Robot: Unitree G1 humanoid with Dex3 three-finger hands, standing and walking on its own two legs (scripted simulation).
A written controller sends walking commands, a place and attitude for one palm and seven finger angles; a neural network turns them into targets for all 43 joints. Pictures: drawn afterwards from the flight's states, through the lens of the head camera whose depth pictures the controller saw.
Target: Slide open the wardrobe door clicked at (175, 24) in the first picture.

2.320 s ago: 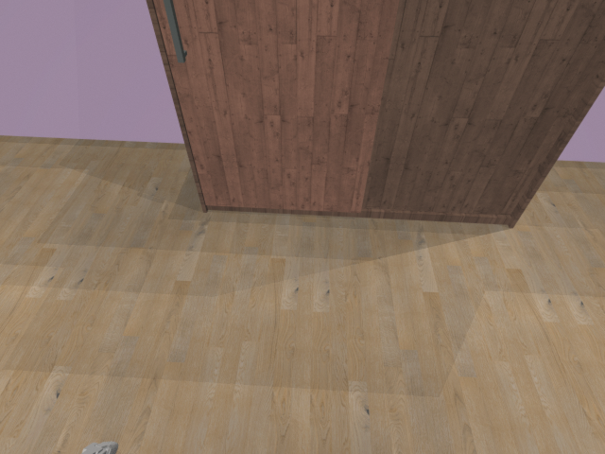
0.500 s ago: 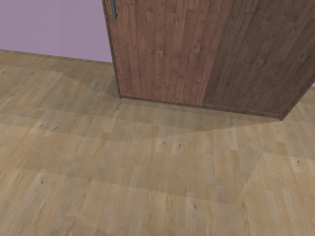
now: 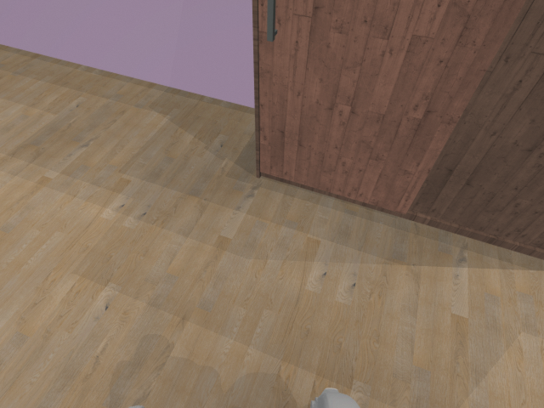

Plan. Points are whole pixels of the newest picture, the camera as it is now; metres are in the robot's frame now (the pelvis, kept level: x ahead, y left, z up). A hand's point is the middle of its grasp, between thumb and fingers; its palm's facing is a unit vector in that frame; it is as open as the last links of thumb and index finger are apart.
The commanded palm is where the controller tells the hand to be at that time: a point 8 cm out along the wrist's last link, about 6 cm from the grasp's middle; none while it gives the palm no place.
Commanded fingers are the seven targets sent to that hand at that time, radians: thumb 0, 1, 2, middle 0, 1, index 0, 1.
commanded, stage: walk to a spot facing it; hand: left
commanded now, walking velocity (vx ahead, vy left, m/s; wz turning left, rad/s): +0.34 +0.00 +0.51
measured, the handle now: out of the picture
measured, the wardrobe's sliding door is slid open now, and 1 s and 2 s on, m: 0.00 0.00 0.00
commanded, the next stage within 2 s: turn to face it in 0.84 s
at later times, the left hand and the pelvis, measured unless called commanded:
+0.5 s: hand out of the picture +0.08 +0.14 -0.17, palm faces +0.38 -0.90 -0.22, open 7.3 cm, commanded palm none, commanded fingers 0.00 0.90 0.90 -0.20 -0.30 -0.20 -0.30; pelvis +0.20 -0.01 -0.01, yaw +19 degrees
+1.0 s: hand (132, 254) +0.44 +0.30 -0.15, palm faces +0.46 -0.87 -0.20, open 7.4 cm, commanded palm none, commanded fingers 0.00 0.90 0.90 -0.20 -0.30 -0.20 -0.30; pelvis +0.41 +0.07 +0.00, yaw +29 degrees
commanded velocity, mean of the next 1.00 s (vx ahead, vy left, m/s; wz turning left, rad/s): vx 0.28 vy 0.00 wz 0.38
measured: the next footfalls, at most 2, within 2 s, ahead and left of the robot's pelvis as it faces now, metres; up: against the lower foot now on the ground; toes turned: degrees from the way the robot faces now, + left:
right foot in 0.08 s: +0.16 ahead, -0.14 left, +0.00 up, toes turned -2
left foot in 0.58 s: +0.33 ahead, +0.14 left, +0.00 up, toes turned +28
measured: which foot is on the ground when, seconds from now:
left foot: down 0.00-0.08, up 0.10-0.56, down 0.58-1.00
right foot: up 0.00-0.06, down 0.08-0.58, up 0.60-1.00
